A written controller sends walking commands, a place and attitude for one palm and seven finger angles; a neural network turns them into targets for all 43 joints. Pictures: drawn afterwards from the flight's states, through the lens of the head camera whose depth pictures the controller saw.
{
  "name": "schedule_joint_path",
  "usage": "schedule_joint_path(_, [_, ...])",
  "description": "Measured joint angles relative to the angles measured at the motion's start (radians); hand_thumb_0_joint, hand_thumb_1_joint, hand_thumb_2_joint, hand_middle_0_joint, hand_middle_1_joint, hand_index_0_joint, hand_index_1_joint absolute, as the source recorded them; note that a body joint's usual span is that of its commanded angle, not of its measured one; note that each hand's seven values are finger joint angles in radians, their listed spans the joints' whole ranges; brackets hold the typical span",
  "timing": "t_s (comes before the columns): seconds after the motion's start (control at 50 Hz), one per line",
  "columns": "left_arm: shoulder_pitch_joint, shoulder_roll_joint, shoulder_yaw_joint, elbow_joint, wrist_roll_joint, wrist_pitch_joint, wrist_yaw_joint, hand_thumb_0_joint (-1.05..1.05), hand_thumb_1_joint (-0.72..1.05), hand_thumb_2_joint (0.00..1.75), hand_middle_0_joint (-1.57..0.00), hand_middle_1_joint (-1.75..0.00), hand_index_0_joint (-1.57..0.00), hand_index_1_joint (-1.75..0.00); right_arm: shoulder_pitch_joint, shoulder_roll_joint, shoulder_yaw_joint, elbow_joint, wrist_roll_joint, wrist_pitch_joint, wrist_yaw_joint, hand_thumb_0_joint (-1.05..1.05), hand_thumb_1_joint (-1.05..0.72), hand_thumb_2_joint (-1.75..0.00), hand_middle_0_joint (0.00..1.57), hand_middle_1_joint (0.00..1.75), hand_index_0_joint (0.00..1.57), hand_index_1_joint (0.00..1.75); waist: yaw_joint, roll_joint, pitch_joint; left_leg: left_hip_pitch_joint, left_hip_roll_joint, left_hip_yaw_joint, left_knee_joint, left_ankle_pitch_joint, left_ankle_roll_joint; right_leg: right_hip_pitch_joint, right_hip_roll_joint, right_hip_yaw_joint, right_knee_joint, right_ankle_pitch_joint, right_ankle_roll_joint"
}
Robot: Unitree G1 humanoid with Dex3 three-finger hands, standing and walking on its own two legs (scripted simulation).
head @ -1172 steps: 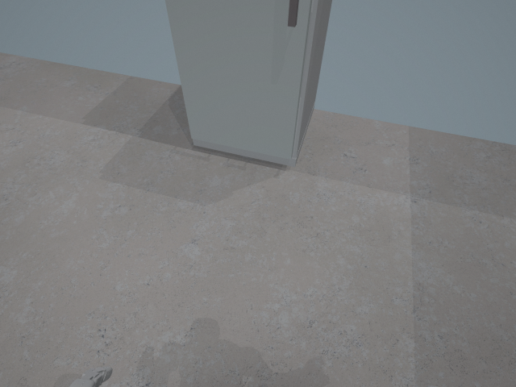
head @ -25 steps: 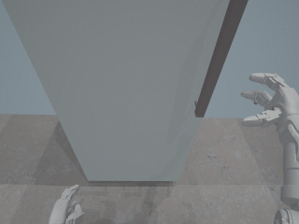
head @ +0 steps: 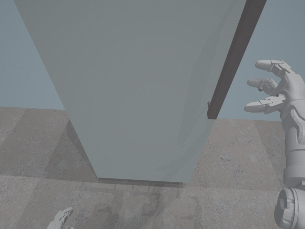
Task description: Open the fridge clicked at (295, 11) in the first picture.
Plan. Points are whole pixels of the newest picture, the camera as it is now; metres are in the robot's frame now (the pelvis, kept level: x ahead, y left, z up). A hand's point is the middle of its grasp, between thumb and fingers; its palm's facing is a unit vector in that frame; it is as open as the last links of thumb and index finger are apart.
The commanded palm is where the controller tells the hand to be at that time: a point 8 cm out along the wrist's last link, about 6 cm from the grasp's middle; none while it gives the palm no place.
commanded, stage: move the hooked fingers beside the handle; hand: right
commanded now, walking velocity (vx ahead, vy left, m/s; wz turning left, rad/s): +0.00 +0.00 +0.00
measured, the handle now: (230, 55) +0.50 -0.15 +0.23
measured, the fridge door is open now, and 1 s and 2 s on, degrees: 0 0 0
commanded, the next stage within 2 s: feel for the door with the fingertips in 1.10 s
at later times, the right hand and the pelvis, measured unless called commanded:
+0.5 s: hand (259, 89) +0.43 -0.22 +0.18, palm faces +0.04 +1.00 -0.02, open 14.0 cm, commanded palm +0.41 -0.27 +0.19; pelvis +0.00 -0.01 +0.00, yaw +0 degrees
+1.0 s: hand (258, 85) +0.44 -0.22 +0.19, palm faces +0.05 +1.00 -0.01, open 14.0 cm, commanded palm +0.41 -0.27 +0.19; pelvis +0.00 +0.00 +0.00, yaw +0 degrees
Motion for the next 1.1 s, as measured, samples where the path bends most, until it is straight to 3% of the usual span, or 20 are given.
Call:
schedule_joint_path(0.16, [0.004, -0.002, 0.002, 0.001, 0.006, 0.004, -0.008, 0.01, 0.90, 0.90, -0.20, -0.30, -0.21, -0.30, -0.055, 0.003, 0.002, 0.083, -0.010, -0.019, -0.011, -0.01, 0.50, -0.30, 0.30, 1.20, 0.30, 1.20, 0.010, -0.002, -0.002, -0.018, 0.005, -0.003, 0.002, 0.002, -0.006, -0.019, 0.005, -0.003, 0.006, -0.002, -0.006])
schedule_joint_path(0.28, [0.021, -0.008, 0.004, -0.007, 0.006, 0.006, -0.015, 0.01, 0.90, 0.90, -0.20, -0.30, -0.21, -0.30, -0.027, 0.011, -0.005, 0.057, -0.014, -0.048, -0.015, -0.01, 0.50, -0.30, 0.30, 1.20, 0.30, 1.20, 0.008, -0.003, -0.010, -0.015, 0.005, -0.011, -0.002, 0.002, -0.008, -0.014, 0.005, -0.010, 0.003, -0.005, -0.007])
schedule_joint_path(0.42, [0.017, -0.009, 0.001, -0.006, 0.003, 0.013, -0.013, 0.01, 0.90, 0.90, -0.20, -0.30, -0.21, -0.30, -0.032, 0.003, 0.003, 0.081, -0.017, -0.027, -0.014, -0.01, 0.50, -0.30, 0.30, 1.20, 0.30, 1.20, 0.006, 0.000, -0.007, -0.012, 0.005, -0.005, 0.000, -0.001, -0.008, -0.015, 0.005, -0.004, 0.011, -0.010, -0.008])
schedule_joint_path(0.56, [0.009, -0.006, 0.004, -0.010, 0.003, 0.008, -0.011, 0.01, 0.90, 0.90, -0.20, -0.30, -0.21, -0.30, -0.014, 0.017, 0.008, 0.027, -0.002, -0.046, -0.008, -0.01, 0.50, -0.30, 0.30, 1.20, 0.30, 1.20, -0.003, -0.003, -0.007, -0.006, 0.004, -0.004, -0.007, 0.002, -0.008, -0.011, 0.005, -0.003, 0.007, -0.008, -0.008])
schedule_joint_path(0.72, [-0.011, -0.005, -0.003, -0.016, 0.002, 0.015, -0.012, 0.01, 0.90, 0.90, -0.20, -0.30, -0.21, -0.30, -0.057, 0.007, 0.022, 0.104, -0.014, -0.012, -0.014, -0.01, 0.51, -0.30, 0.30, 1.20, 0.30, 1.20, 0.002, -0.002, -0.010, -0.017, 0.006, 0.003, 0.005, -0.003, -0.006, -0.024, 0.007, 0.006, 0.013, -0.007, -0.006])
schedule_joint_path(0.86, [-0.007, -0.006, -0.002, -0.014, 0.009, 0.008, -0.011, 0.01, 0.90, 0.90, -0.20, -0.30, -0.21, -0.30, -0.055, 0.023, 0.013, 0.083, -0.012, -0.064, -0.017, -0.01, 0.50, -0.30, 0.30, 1.20, 0.30, 1.20, 0.002, -0.002, 0.002, -0.023, 0.004, 0.003, 0.007, -0.002, -0.004, -0.029, 0.004, 0.006, 0.014, -0.005, -0.004])
schedule_joint_path(1.02, [0.013, -0.002, -0.004, -0.009, 0.005, 0.016, -0.013, 0.01, 0.90, 0.90, -0.20, -0.30, -0.21, -0.30, -0.091, -0.035, -0.013, 0.179, -0.020, -0.051, 0.002, -0.01, 0.50, -0.30, 0.30, 1.20, 0.30, 1.20, 0.020, -0.001, -0.012, -0.035, 0.000, -0.001, 0.013, -0.008, -0.002, -0.038, 0.000, 0.003, 0.018, -0.010, -0.001])
schedule_joint_path(1.1, [0.032, 0.006, 0.008, -0.014, 0.004, 0.017, -0.013, 0.01, 0.90, 0.90, -0.20, -0.30, -0.21, -0.30, -0.043, -0.029, -0.009, 0.124, -0.010, -0.057, 0.014, -0.01, 0.50, -0.30, 0.30, 1.20, 0.30, 1.20, 0.013, -0.008, -0.008, -0.033, -0.001, -0.005, 0.010, -0.007, -0.002, -0.035, -0.001, -0.001, 0.017, -0.013, -0.002])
